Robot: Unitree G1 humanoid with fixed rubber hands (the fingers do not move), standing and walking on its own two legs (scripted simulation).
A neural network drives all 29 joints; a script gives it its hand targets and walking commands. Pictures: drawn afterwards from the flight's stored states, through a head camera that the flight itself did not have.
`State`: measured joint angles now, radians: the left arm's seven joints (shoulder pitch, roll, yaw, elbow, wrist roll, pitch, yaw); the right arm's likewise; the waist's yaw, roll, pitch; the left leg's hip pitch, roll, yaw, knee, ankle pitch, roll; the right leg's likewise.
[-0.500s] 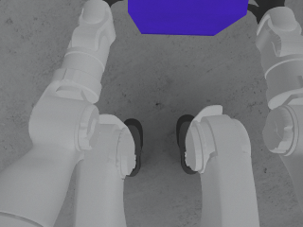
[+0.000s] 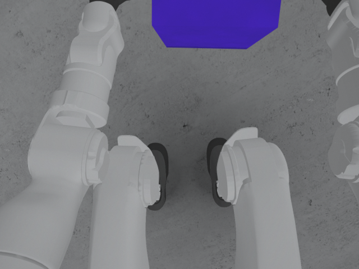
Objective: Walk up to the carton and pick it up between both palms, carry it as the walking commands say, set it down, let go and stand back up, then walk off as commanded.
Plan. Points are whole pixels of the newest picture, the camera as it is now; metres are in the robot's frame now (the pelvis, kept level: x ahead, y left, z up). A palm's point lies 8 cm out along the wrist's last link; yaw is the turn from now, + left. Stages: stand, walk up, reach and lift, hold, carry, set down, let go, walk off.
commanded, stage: set down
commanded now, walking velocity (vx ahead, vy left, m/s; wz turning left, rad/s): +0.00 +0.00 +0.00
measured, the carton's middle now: (211, 0) +0.58 -0.09 -0.27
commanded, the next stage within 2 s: let go in 1.20 s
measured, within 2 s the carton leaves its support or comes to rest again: neither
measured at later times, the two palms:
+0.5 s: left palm out of the picture +0.56 +0.10 +0.00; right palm out of the picture +0.52 -0.29 +0.01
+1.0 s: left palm out of the picture +0.56 +0.10 +0.16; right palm out of the picture +0.52 -0.30 +0.16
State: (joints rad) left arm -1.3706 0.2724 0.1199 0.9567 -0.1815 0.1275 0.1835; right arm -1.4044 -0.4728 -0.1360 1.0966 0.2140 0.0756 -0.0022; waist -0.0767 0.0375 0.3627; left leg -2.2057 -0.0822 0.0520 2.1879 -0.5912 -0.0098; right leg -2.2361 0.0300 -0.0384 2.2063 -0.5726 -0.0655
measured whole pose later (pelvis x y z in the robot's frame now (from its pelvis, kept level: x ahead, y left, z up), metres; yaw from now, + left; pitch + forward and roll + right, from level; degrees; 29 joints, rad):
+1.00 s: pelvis +0.04 +0.00 +0.26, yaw -2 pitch +44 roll +2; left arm -1.07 0.14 0.26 0.75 0.00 0.19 0.14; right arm -1.12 -0.41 -0.33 0.95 0.05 0.13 0.14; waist -0.05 0.03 -0.03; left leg -1.61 -0.07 -0.01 1.20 -0.37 0.00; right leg -1.63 0.06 0.03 1.22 -0.36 -0.03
